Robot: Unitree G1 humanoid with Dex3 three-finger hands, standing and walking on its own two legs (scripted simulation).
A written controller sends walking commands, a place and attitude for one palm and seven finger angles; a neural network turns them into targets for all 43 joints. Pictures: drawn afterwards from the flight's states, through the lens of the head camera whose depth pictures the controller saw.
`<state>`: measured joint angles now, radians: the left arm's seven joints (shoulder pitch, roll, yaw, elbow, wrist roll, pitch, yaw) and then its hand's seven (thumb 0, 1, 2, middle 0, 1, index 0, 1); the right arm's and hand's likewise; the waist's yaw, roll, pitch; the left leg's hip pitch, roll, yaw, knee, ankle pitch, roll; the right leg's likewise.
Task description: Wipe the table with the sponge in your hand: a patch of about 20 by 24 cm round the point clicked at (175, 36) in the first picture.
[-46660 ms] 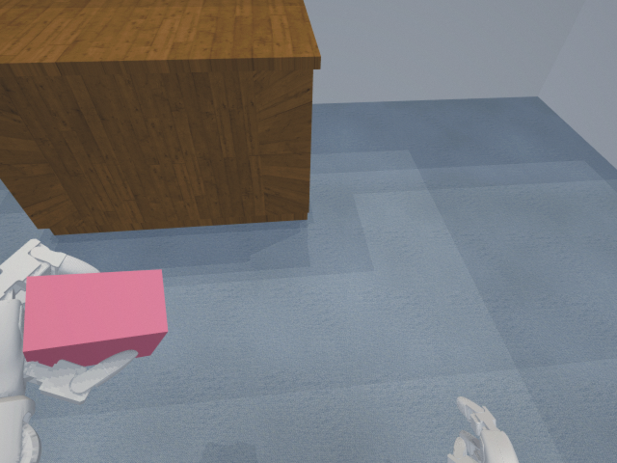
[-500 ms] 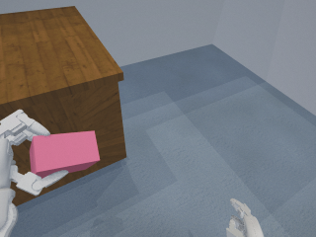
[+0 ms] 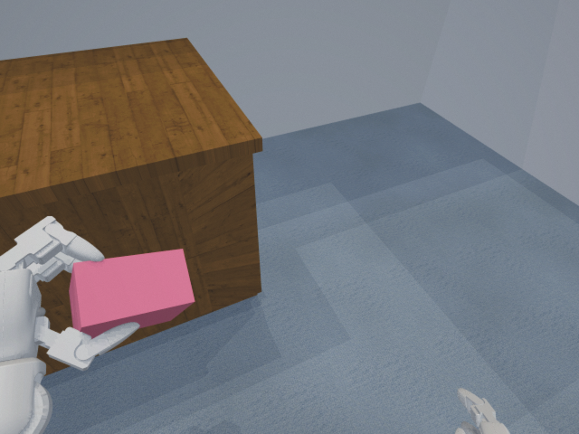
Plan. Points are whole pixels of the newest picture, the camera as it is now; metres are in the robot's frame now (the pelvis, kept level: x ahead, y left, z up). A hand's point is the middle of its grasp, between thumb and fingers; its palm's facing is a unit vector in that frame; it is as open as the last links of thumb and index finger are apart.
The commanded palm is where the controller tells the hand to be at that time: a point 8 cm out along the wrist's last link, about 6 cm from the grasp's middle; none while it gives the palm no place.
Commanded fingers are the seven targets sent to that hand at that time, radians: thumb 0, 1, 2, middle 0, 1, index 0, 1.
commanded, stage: stop stepping back and stand still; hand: left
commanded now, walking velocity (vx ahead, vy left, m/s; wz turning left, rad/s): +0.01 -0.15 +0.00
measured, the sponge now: (144, 293) +0.24 +0.19 +0.13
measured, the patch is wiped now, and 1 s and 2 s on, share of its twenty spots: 0.90 0.90 0.90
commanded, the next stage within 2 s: take the last steps up to it in 0.12 s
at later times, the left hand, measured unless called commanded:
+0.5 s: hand (70, 284) +0.22 +0.25 +0.17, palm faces +0.48 -0.79 -0.38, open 10.1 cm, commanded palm +0.17 +0.28 +0.19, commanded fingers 0.00 0.10 1.30 -1.20 -1.60 -1.20 -1.60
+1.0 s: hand (58, 225) +0.30 +0.30 +0.17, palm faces +0.52 -0.74 -0.42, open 10.1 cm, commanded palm +0.24 +0.33 +0.19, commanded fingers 0.00 0.10 1.30 -1.20 -1.60 -1.20 -1.60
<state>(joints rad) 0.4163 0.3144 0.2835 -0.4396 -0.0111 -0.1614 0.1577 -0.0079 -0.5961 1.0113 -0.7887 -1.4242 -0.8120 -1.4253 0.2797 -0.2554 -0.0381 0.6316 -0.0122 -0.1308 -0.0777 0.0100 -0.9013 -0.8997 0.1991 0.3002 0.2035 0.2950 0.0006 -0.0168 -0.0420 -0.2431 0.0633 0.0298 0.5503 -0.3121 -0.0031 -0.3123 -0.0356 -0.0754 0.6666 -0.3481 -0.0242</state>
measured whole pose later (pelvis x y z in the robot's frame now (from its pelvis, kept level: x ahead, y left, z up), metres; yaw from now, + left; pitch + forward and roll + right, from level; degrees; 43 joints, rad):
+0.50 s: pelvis +0.02 -0.01 +0.00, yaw +4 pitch -1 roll +2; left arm 0.43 0.36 0.34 -0.47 -0.02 -0.19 0.16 -0.01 -0.60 1.01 -0.79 -1.42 -0.81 -1.42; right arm 0.27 -0.23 -0.01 0.62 -0.01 -0.13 -0.05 0.01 -0.90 -0.90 0.20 0.30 0.20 0.30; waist 0.03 -0.04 0.03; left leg -0.26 0.00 0.09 0.55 -0.28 0.04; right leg -0.30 -0.01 -0.13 0.63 -0.33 -0.08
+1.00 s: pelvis +0.12 +0.03 -0.01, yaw +7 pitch -2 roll +3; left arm 0.43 0.36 0.35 -0.51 -0.02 -0.22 0.14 -0.01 -0.60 1.01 -0.79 -1.42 -0.81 -1.42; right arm 0.21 -0.23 -0.03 0.60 0.00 -0.14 -0.04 0.01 -0.90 -0.90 0.20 0.30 0.20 0.30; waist 0.05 -0.03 0.09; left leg -0.34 0.05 0.11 0.57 -0.20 0.01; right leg -0.22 -0.10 -0.05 0.75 -0.47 0.01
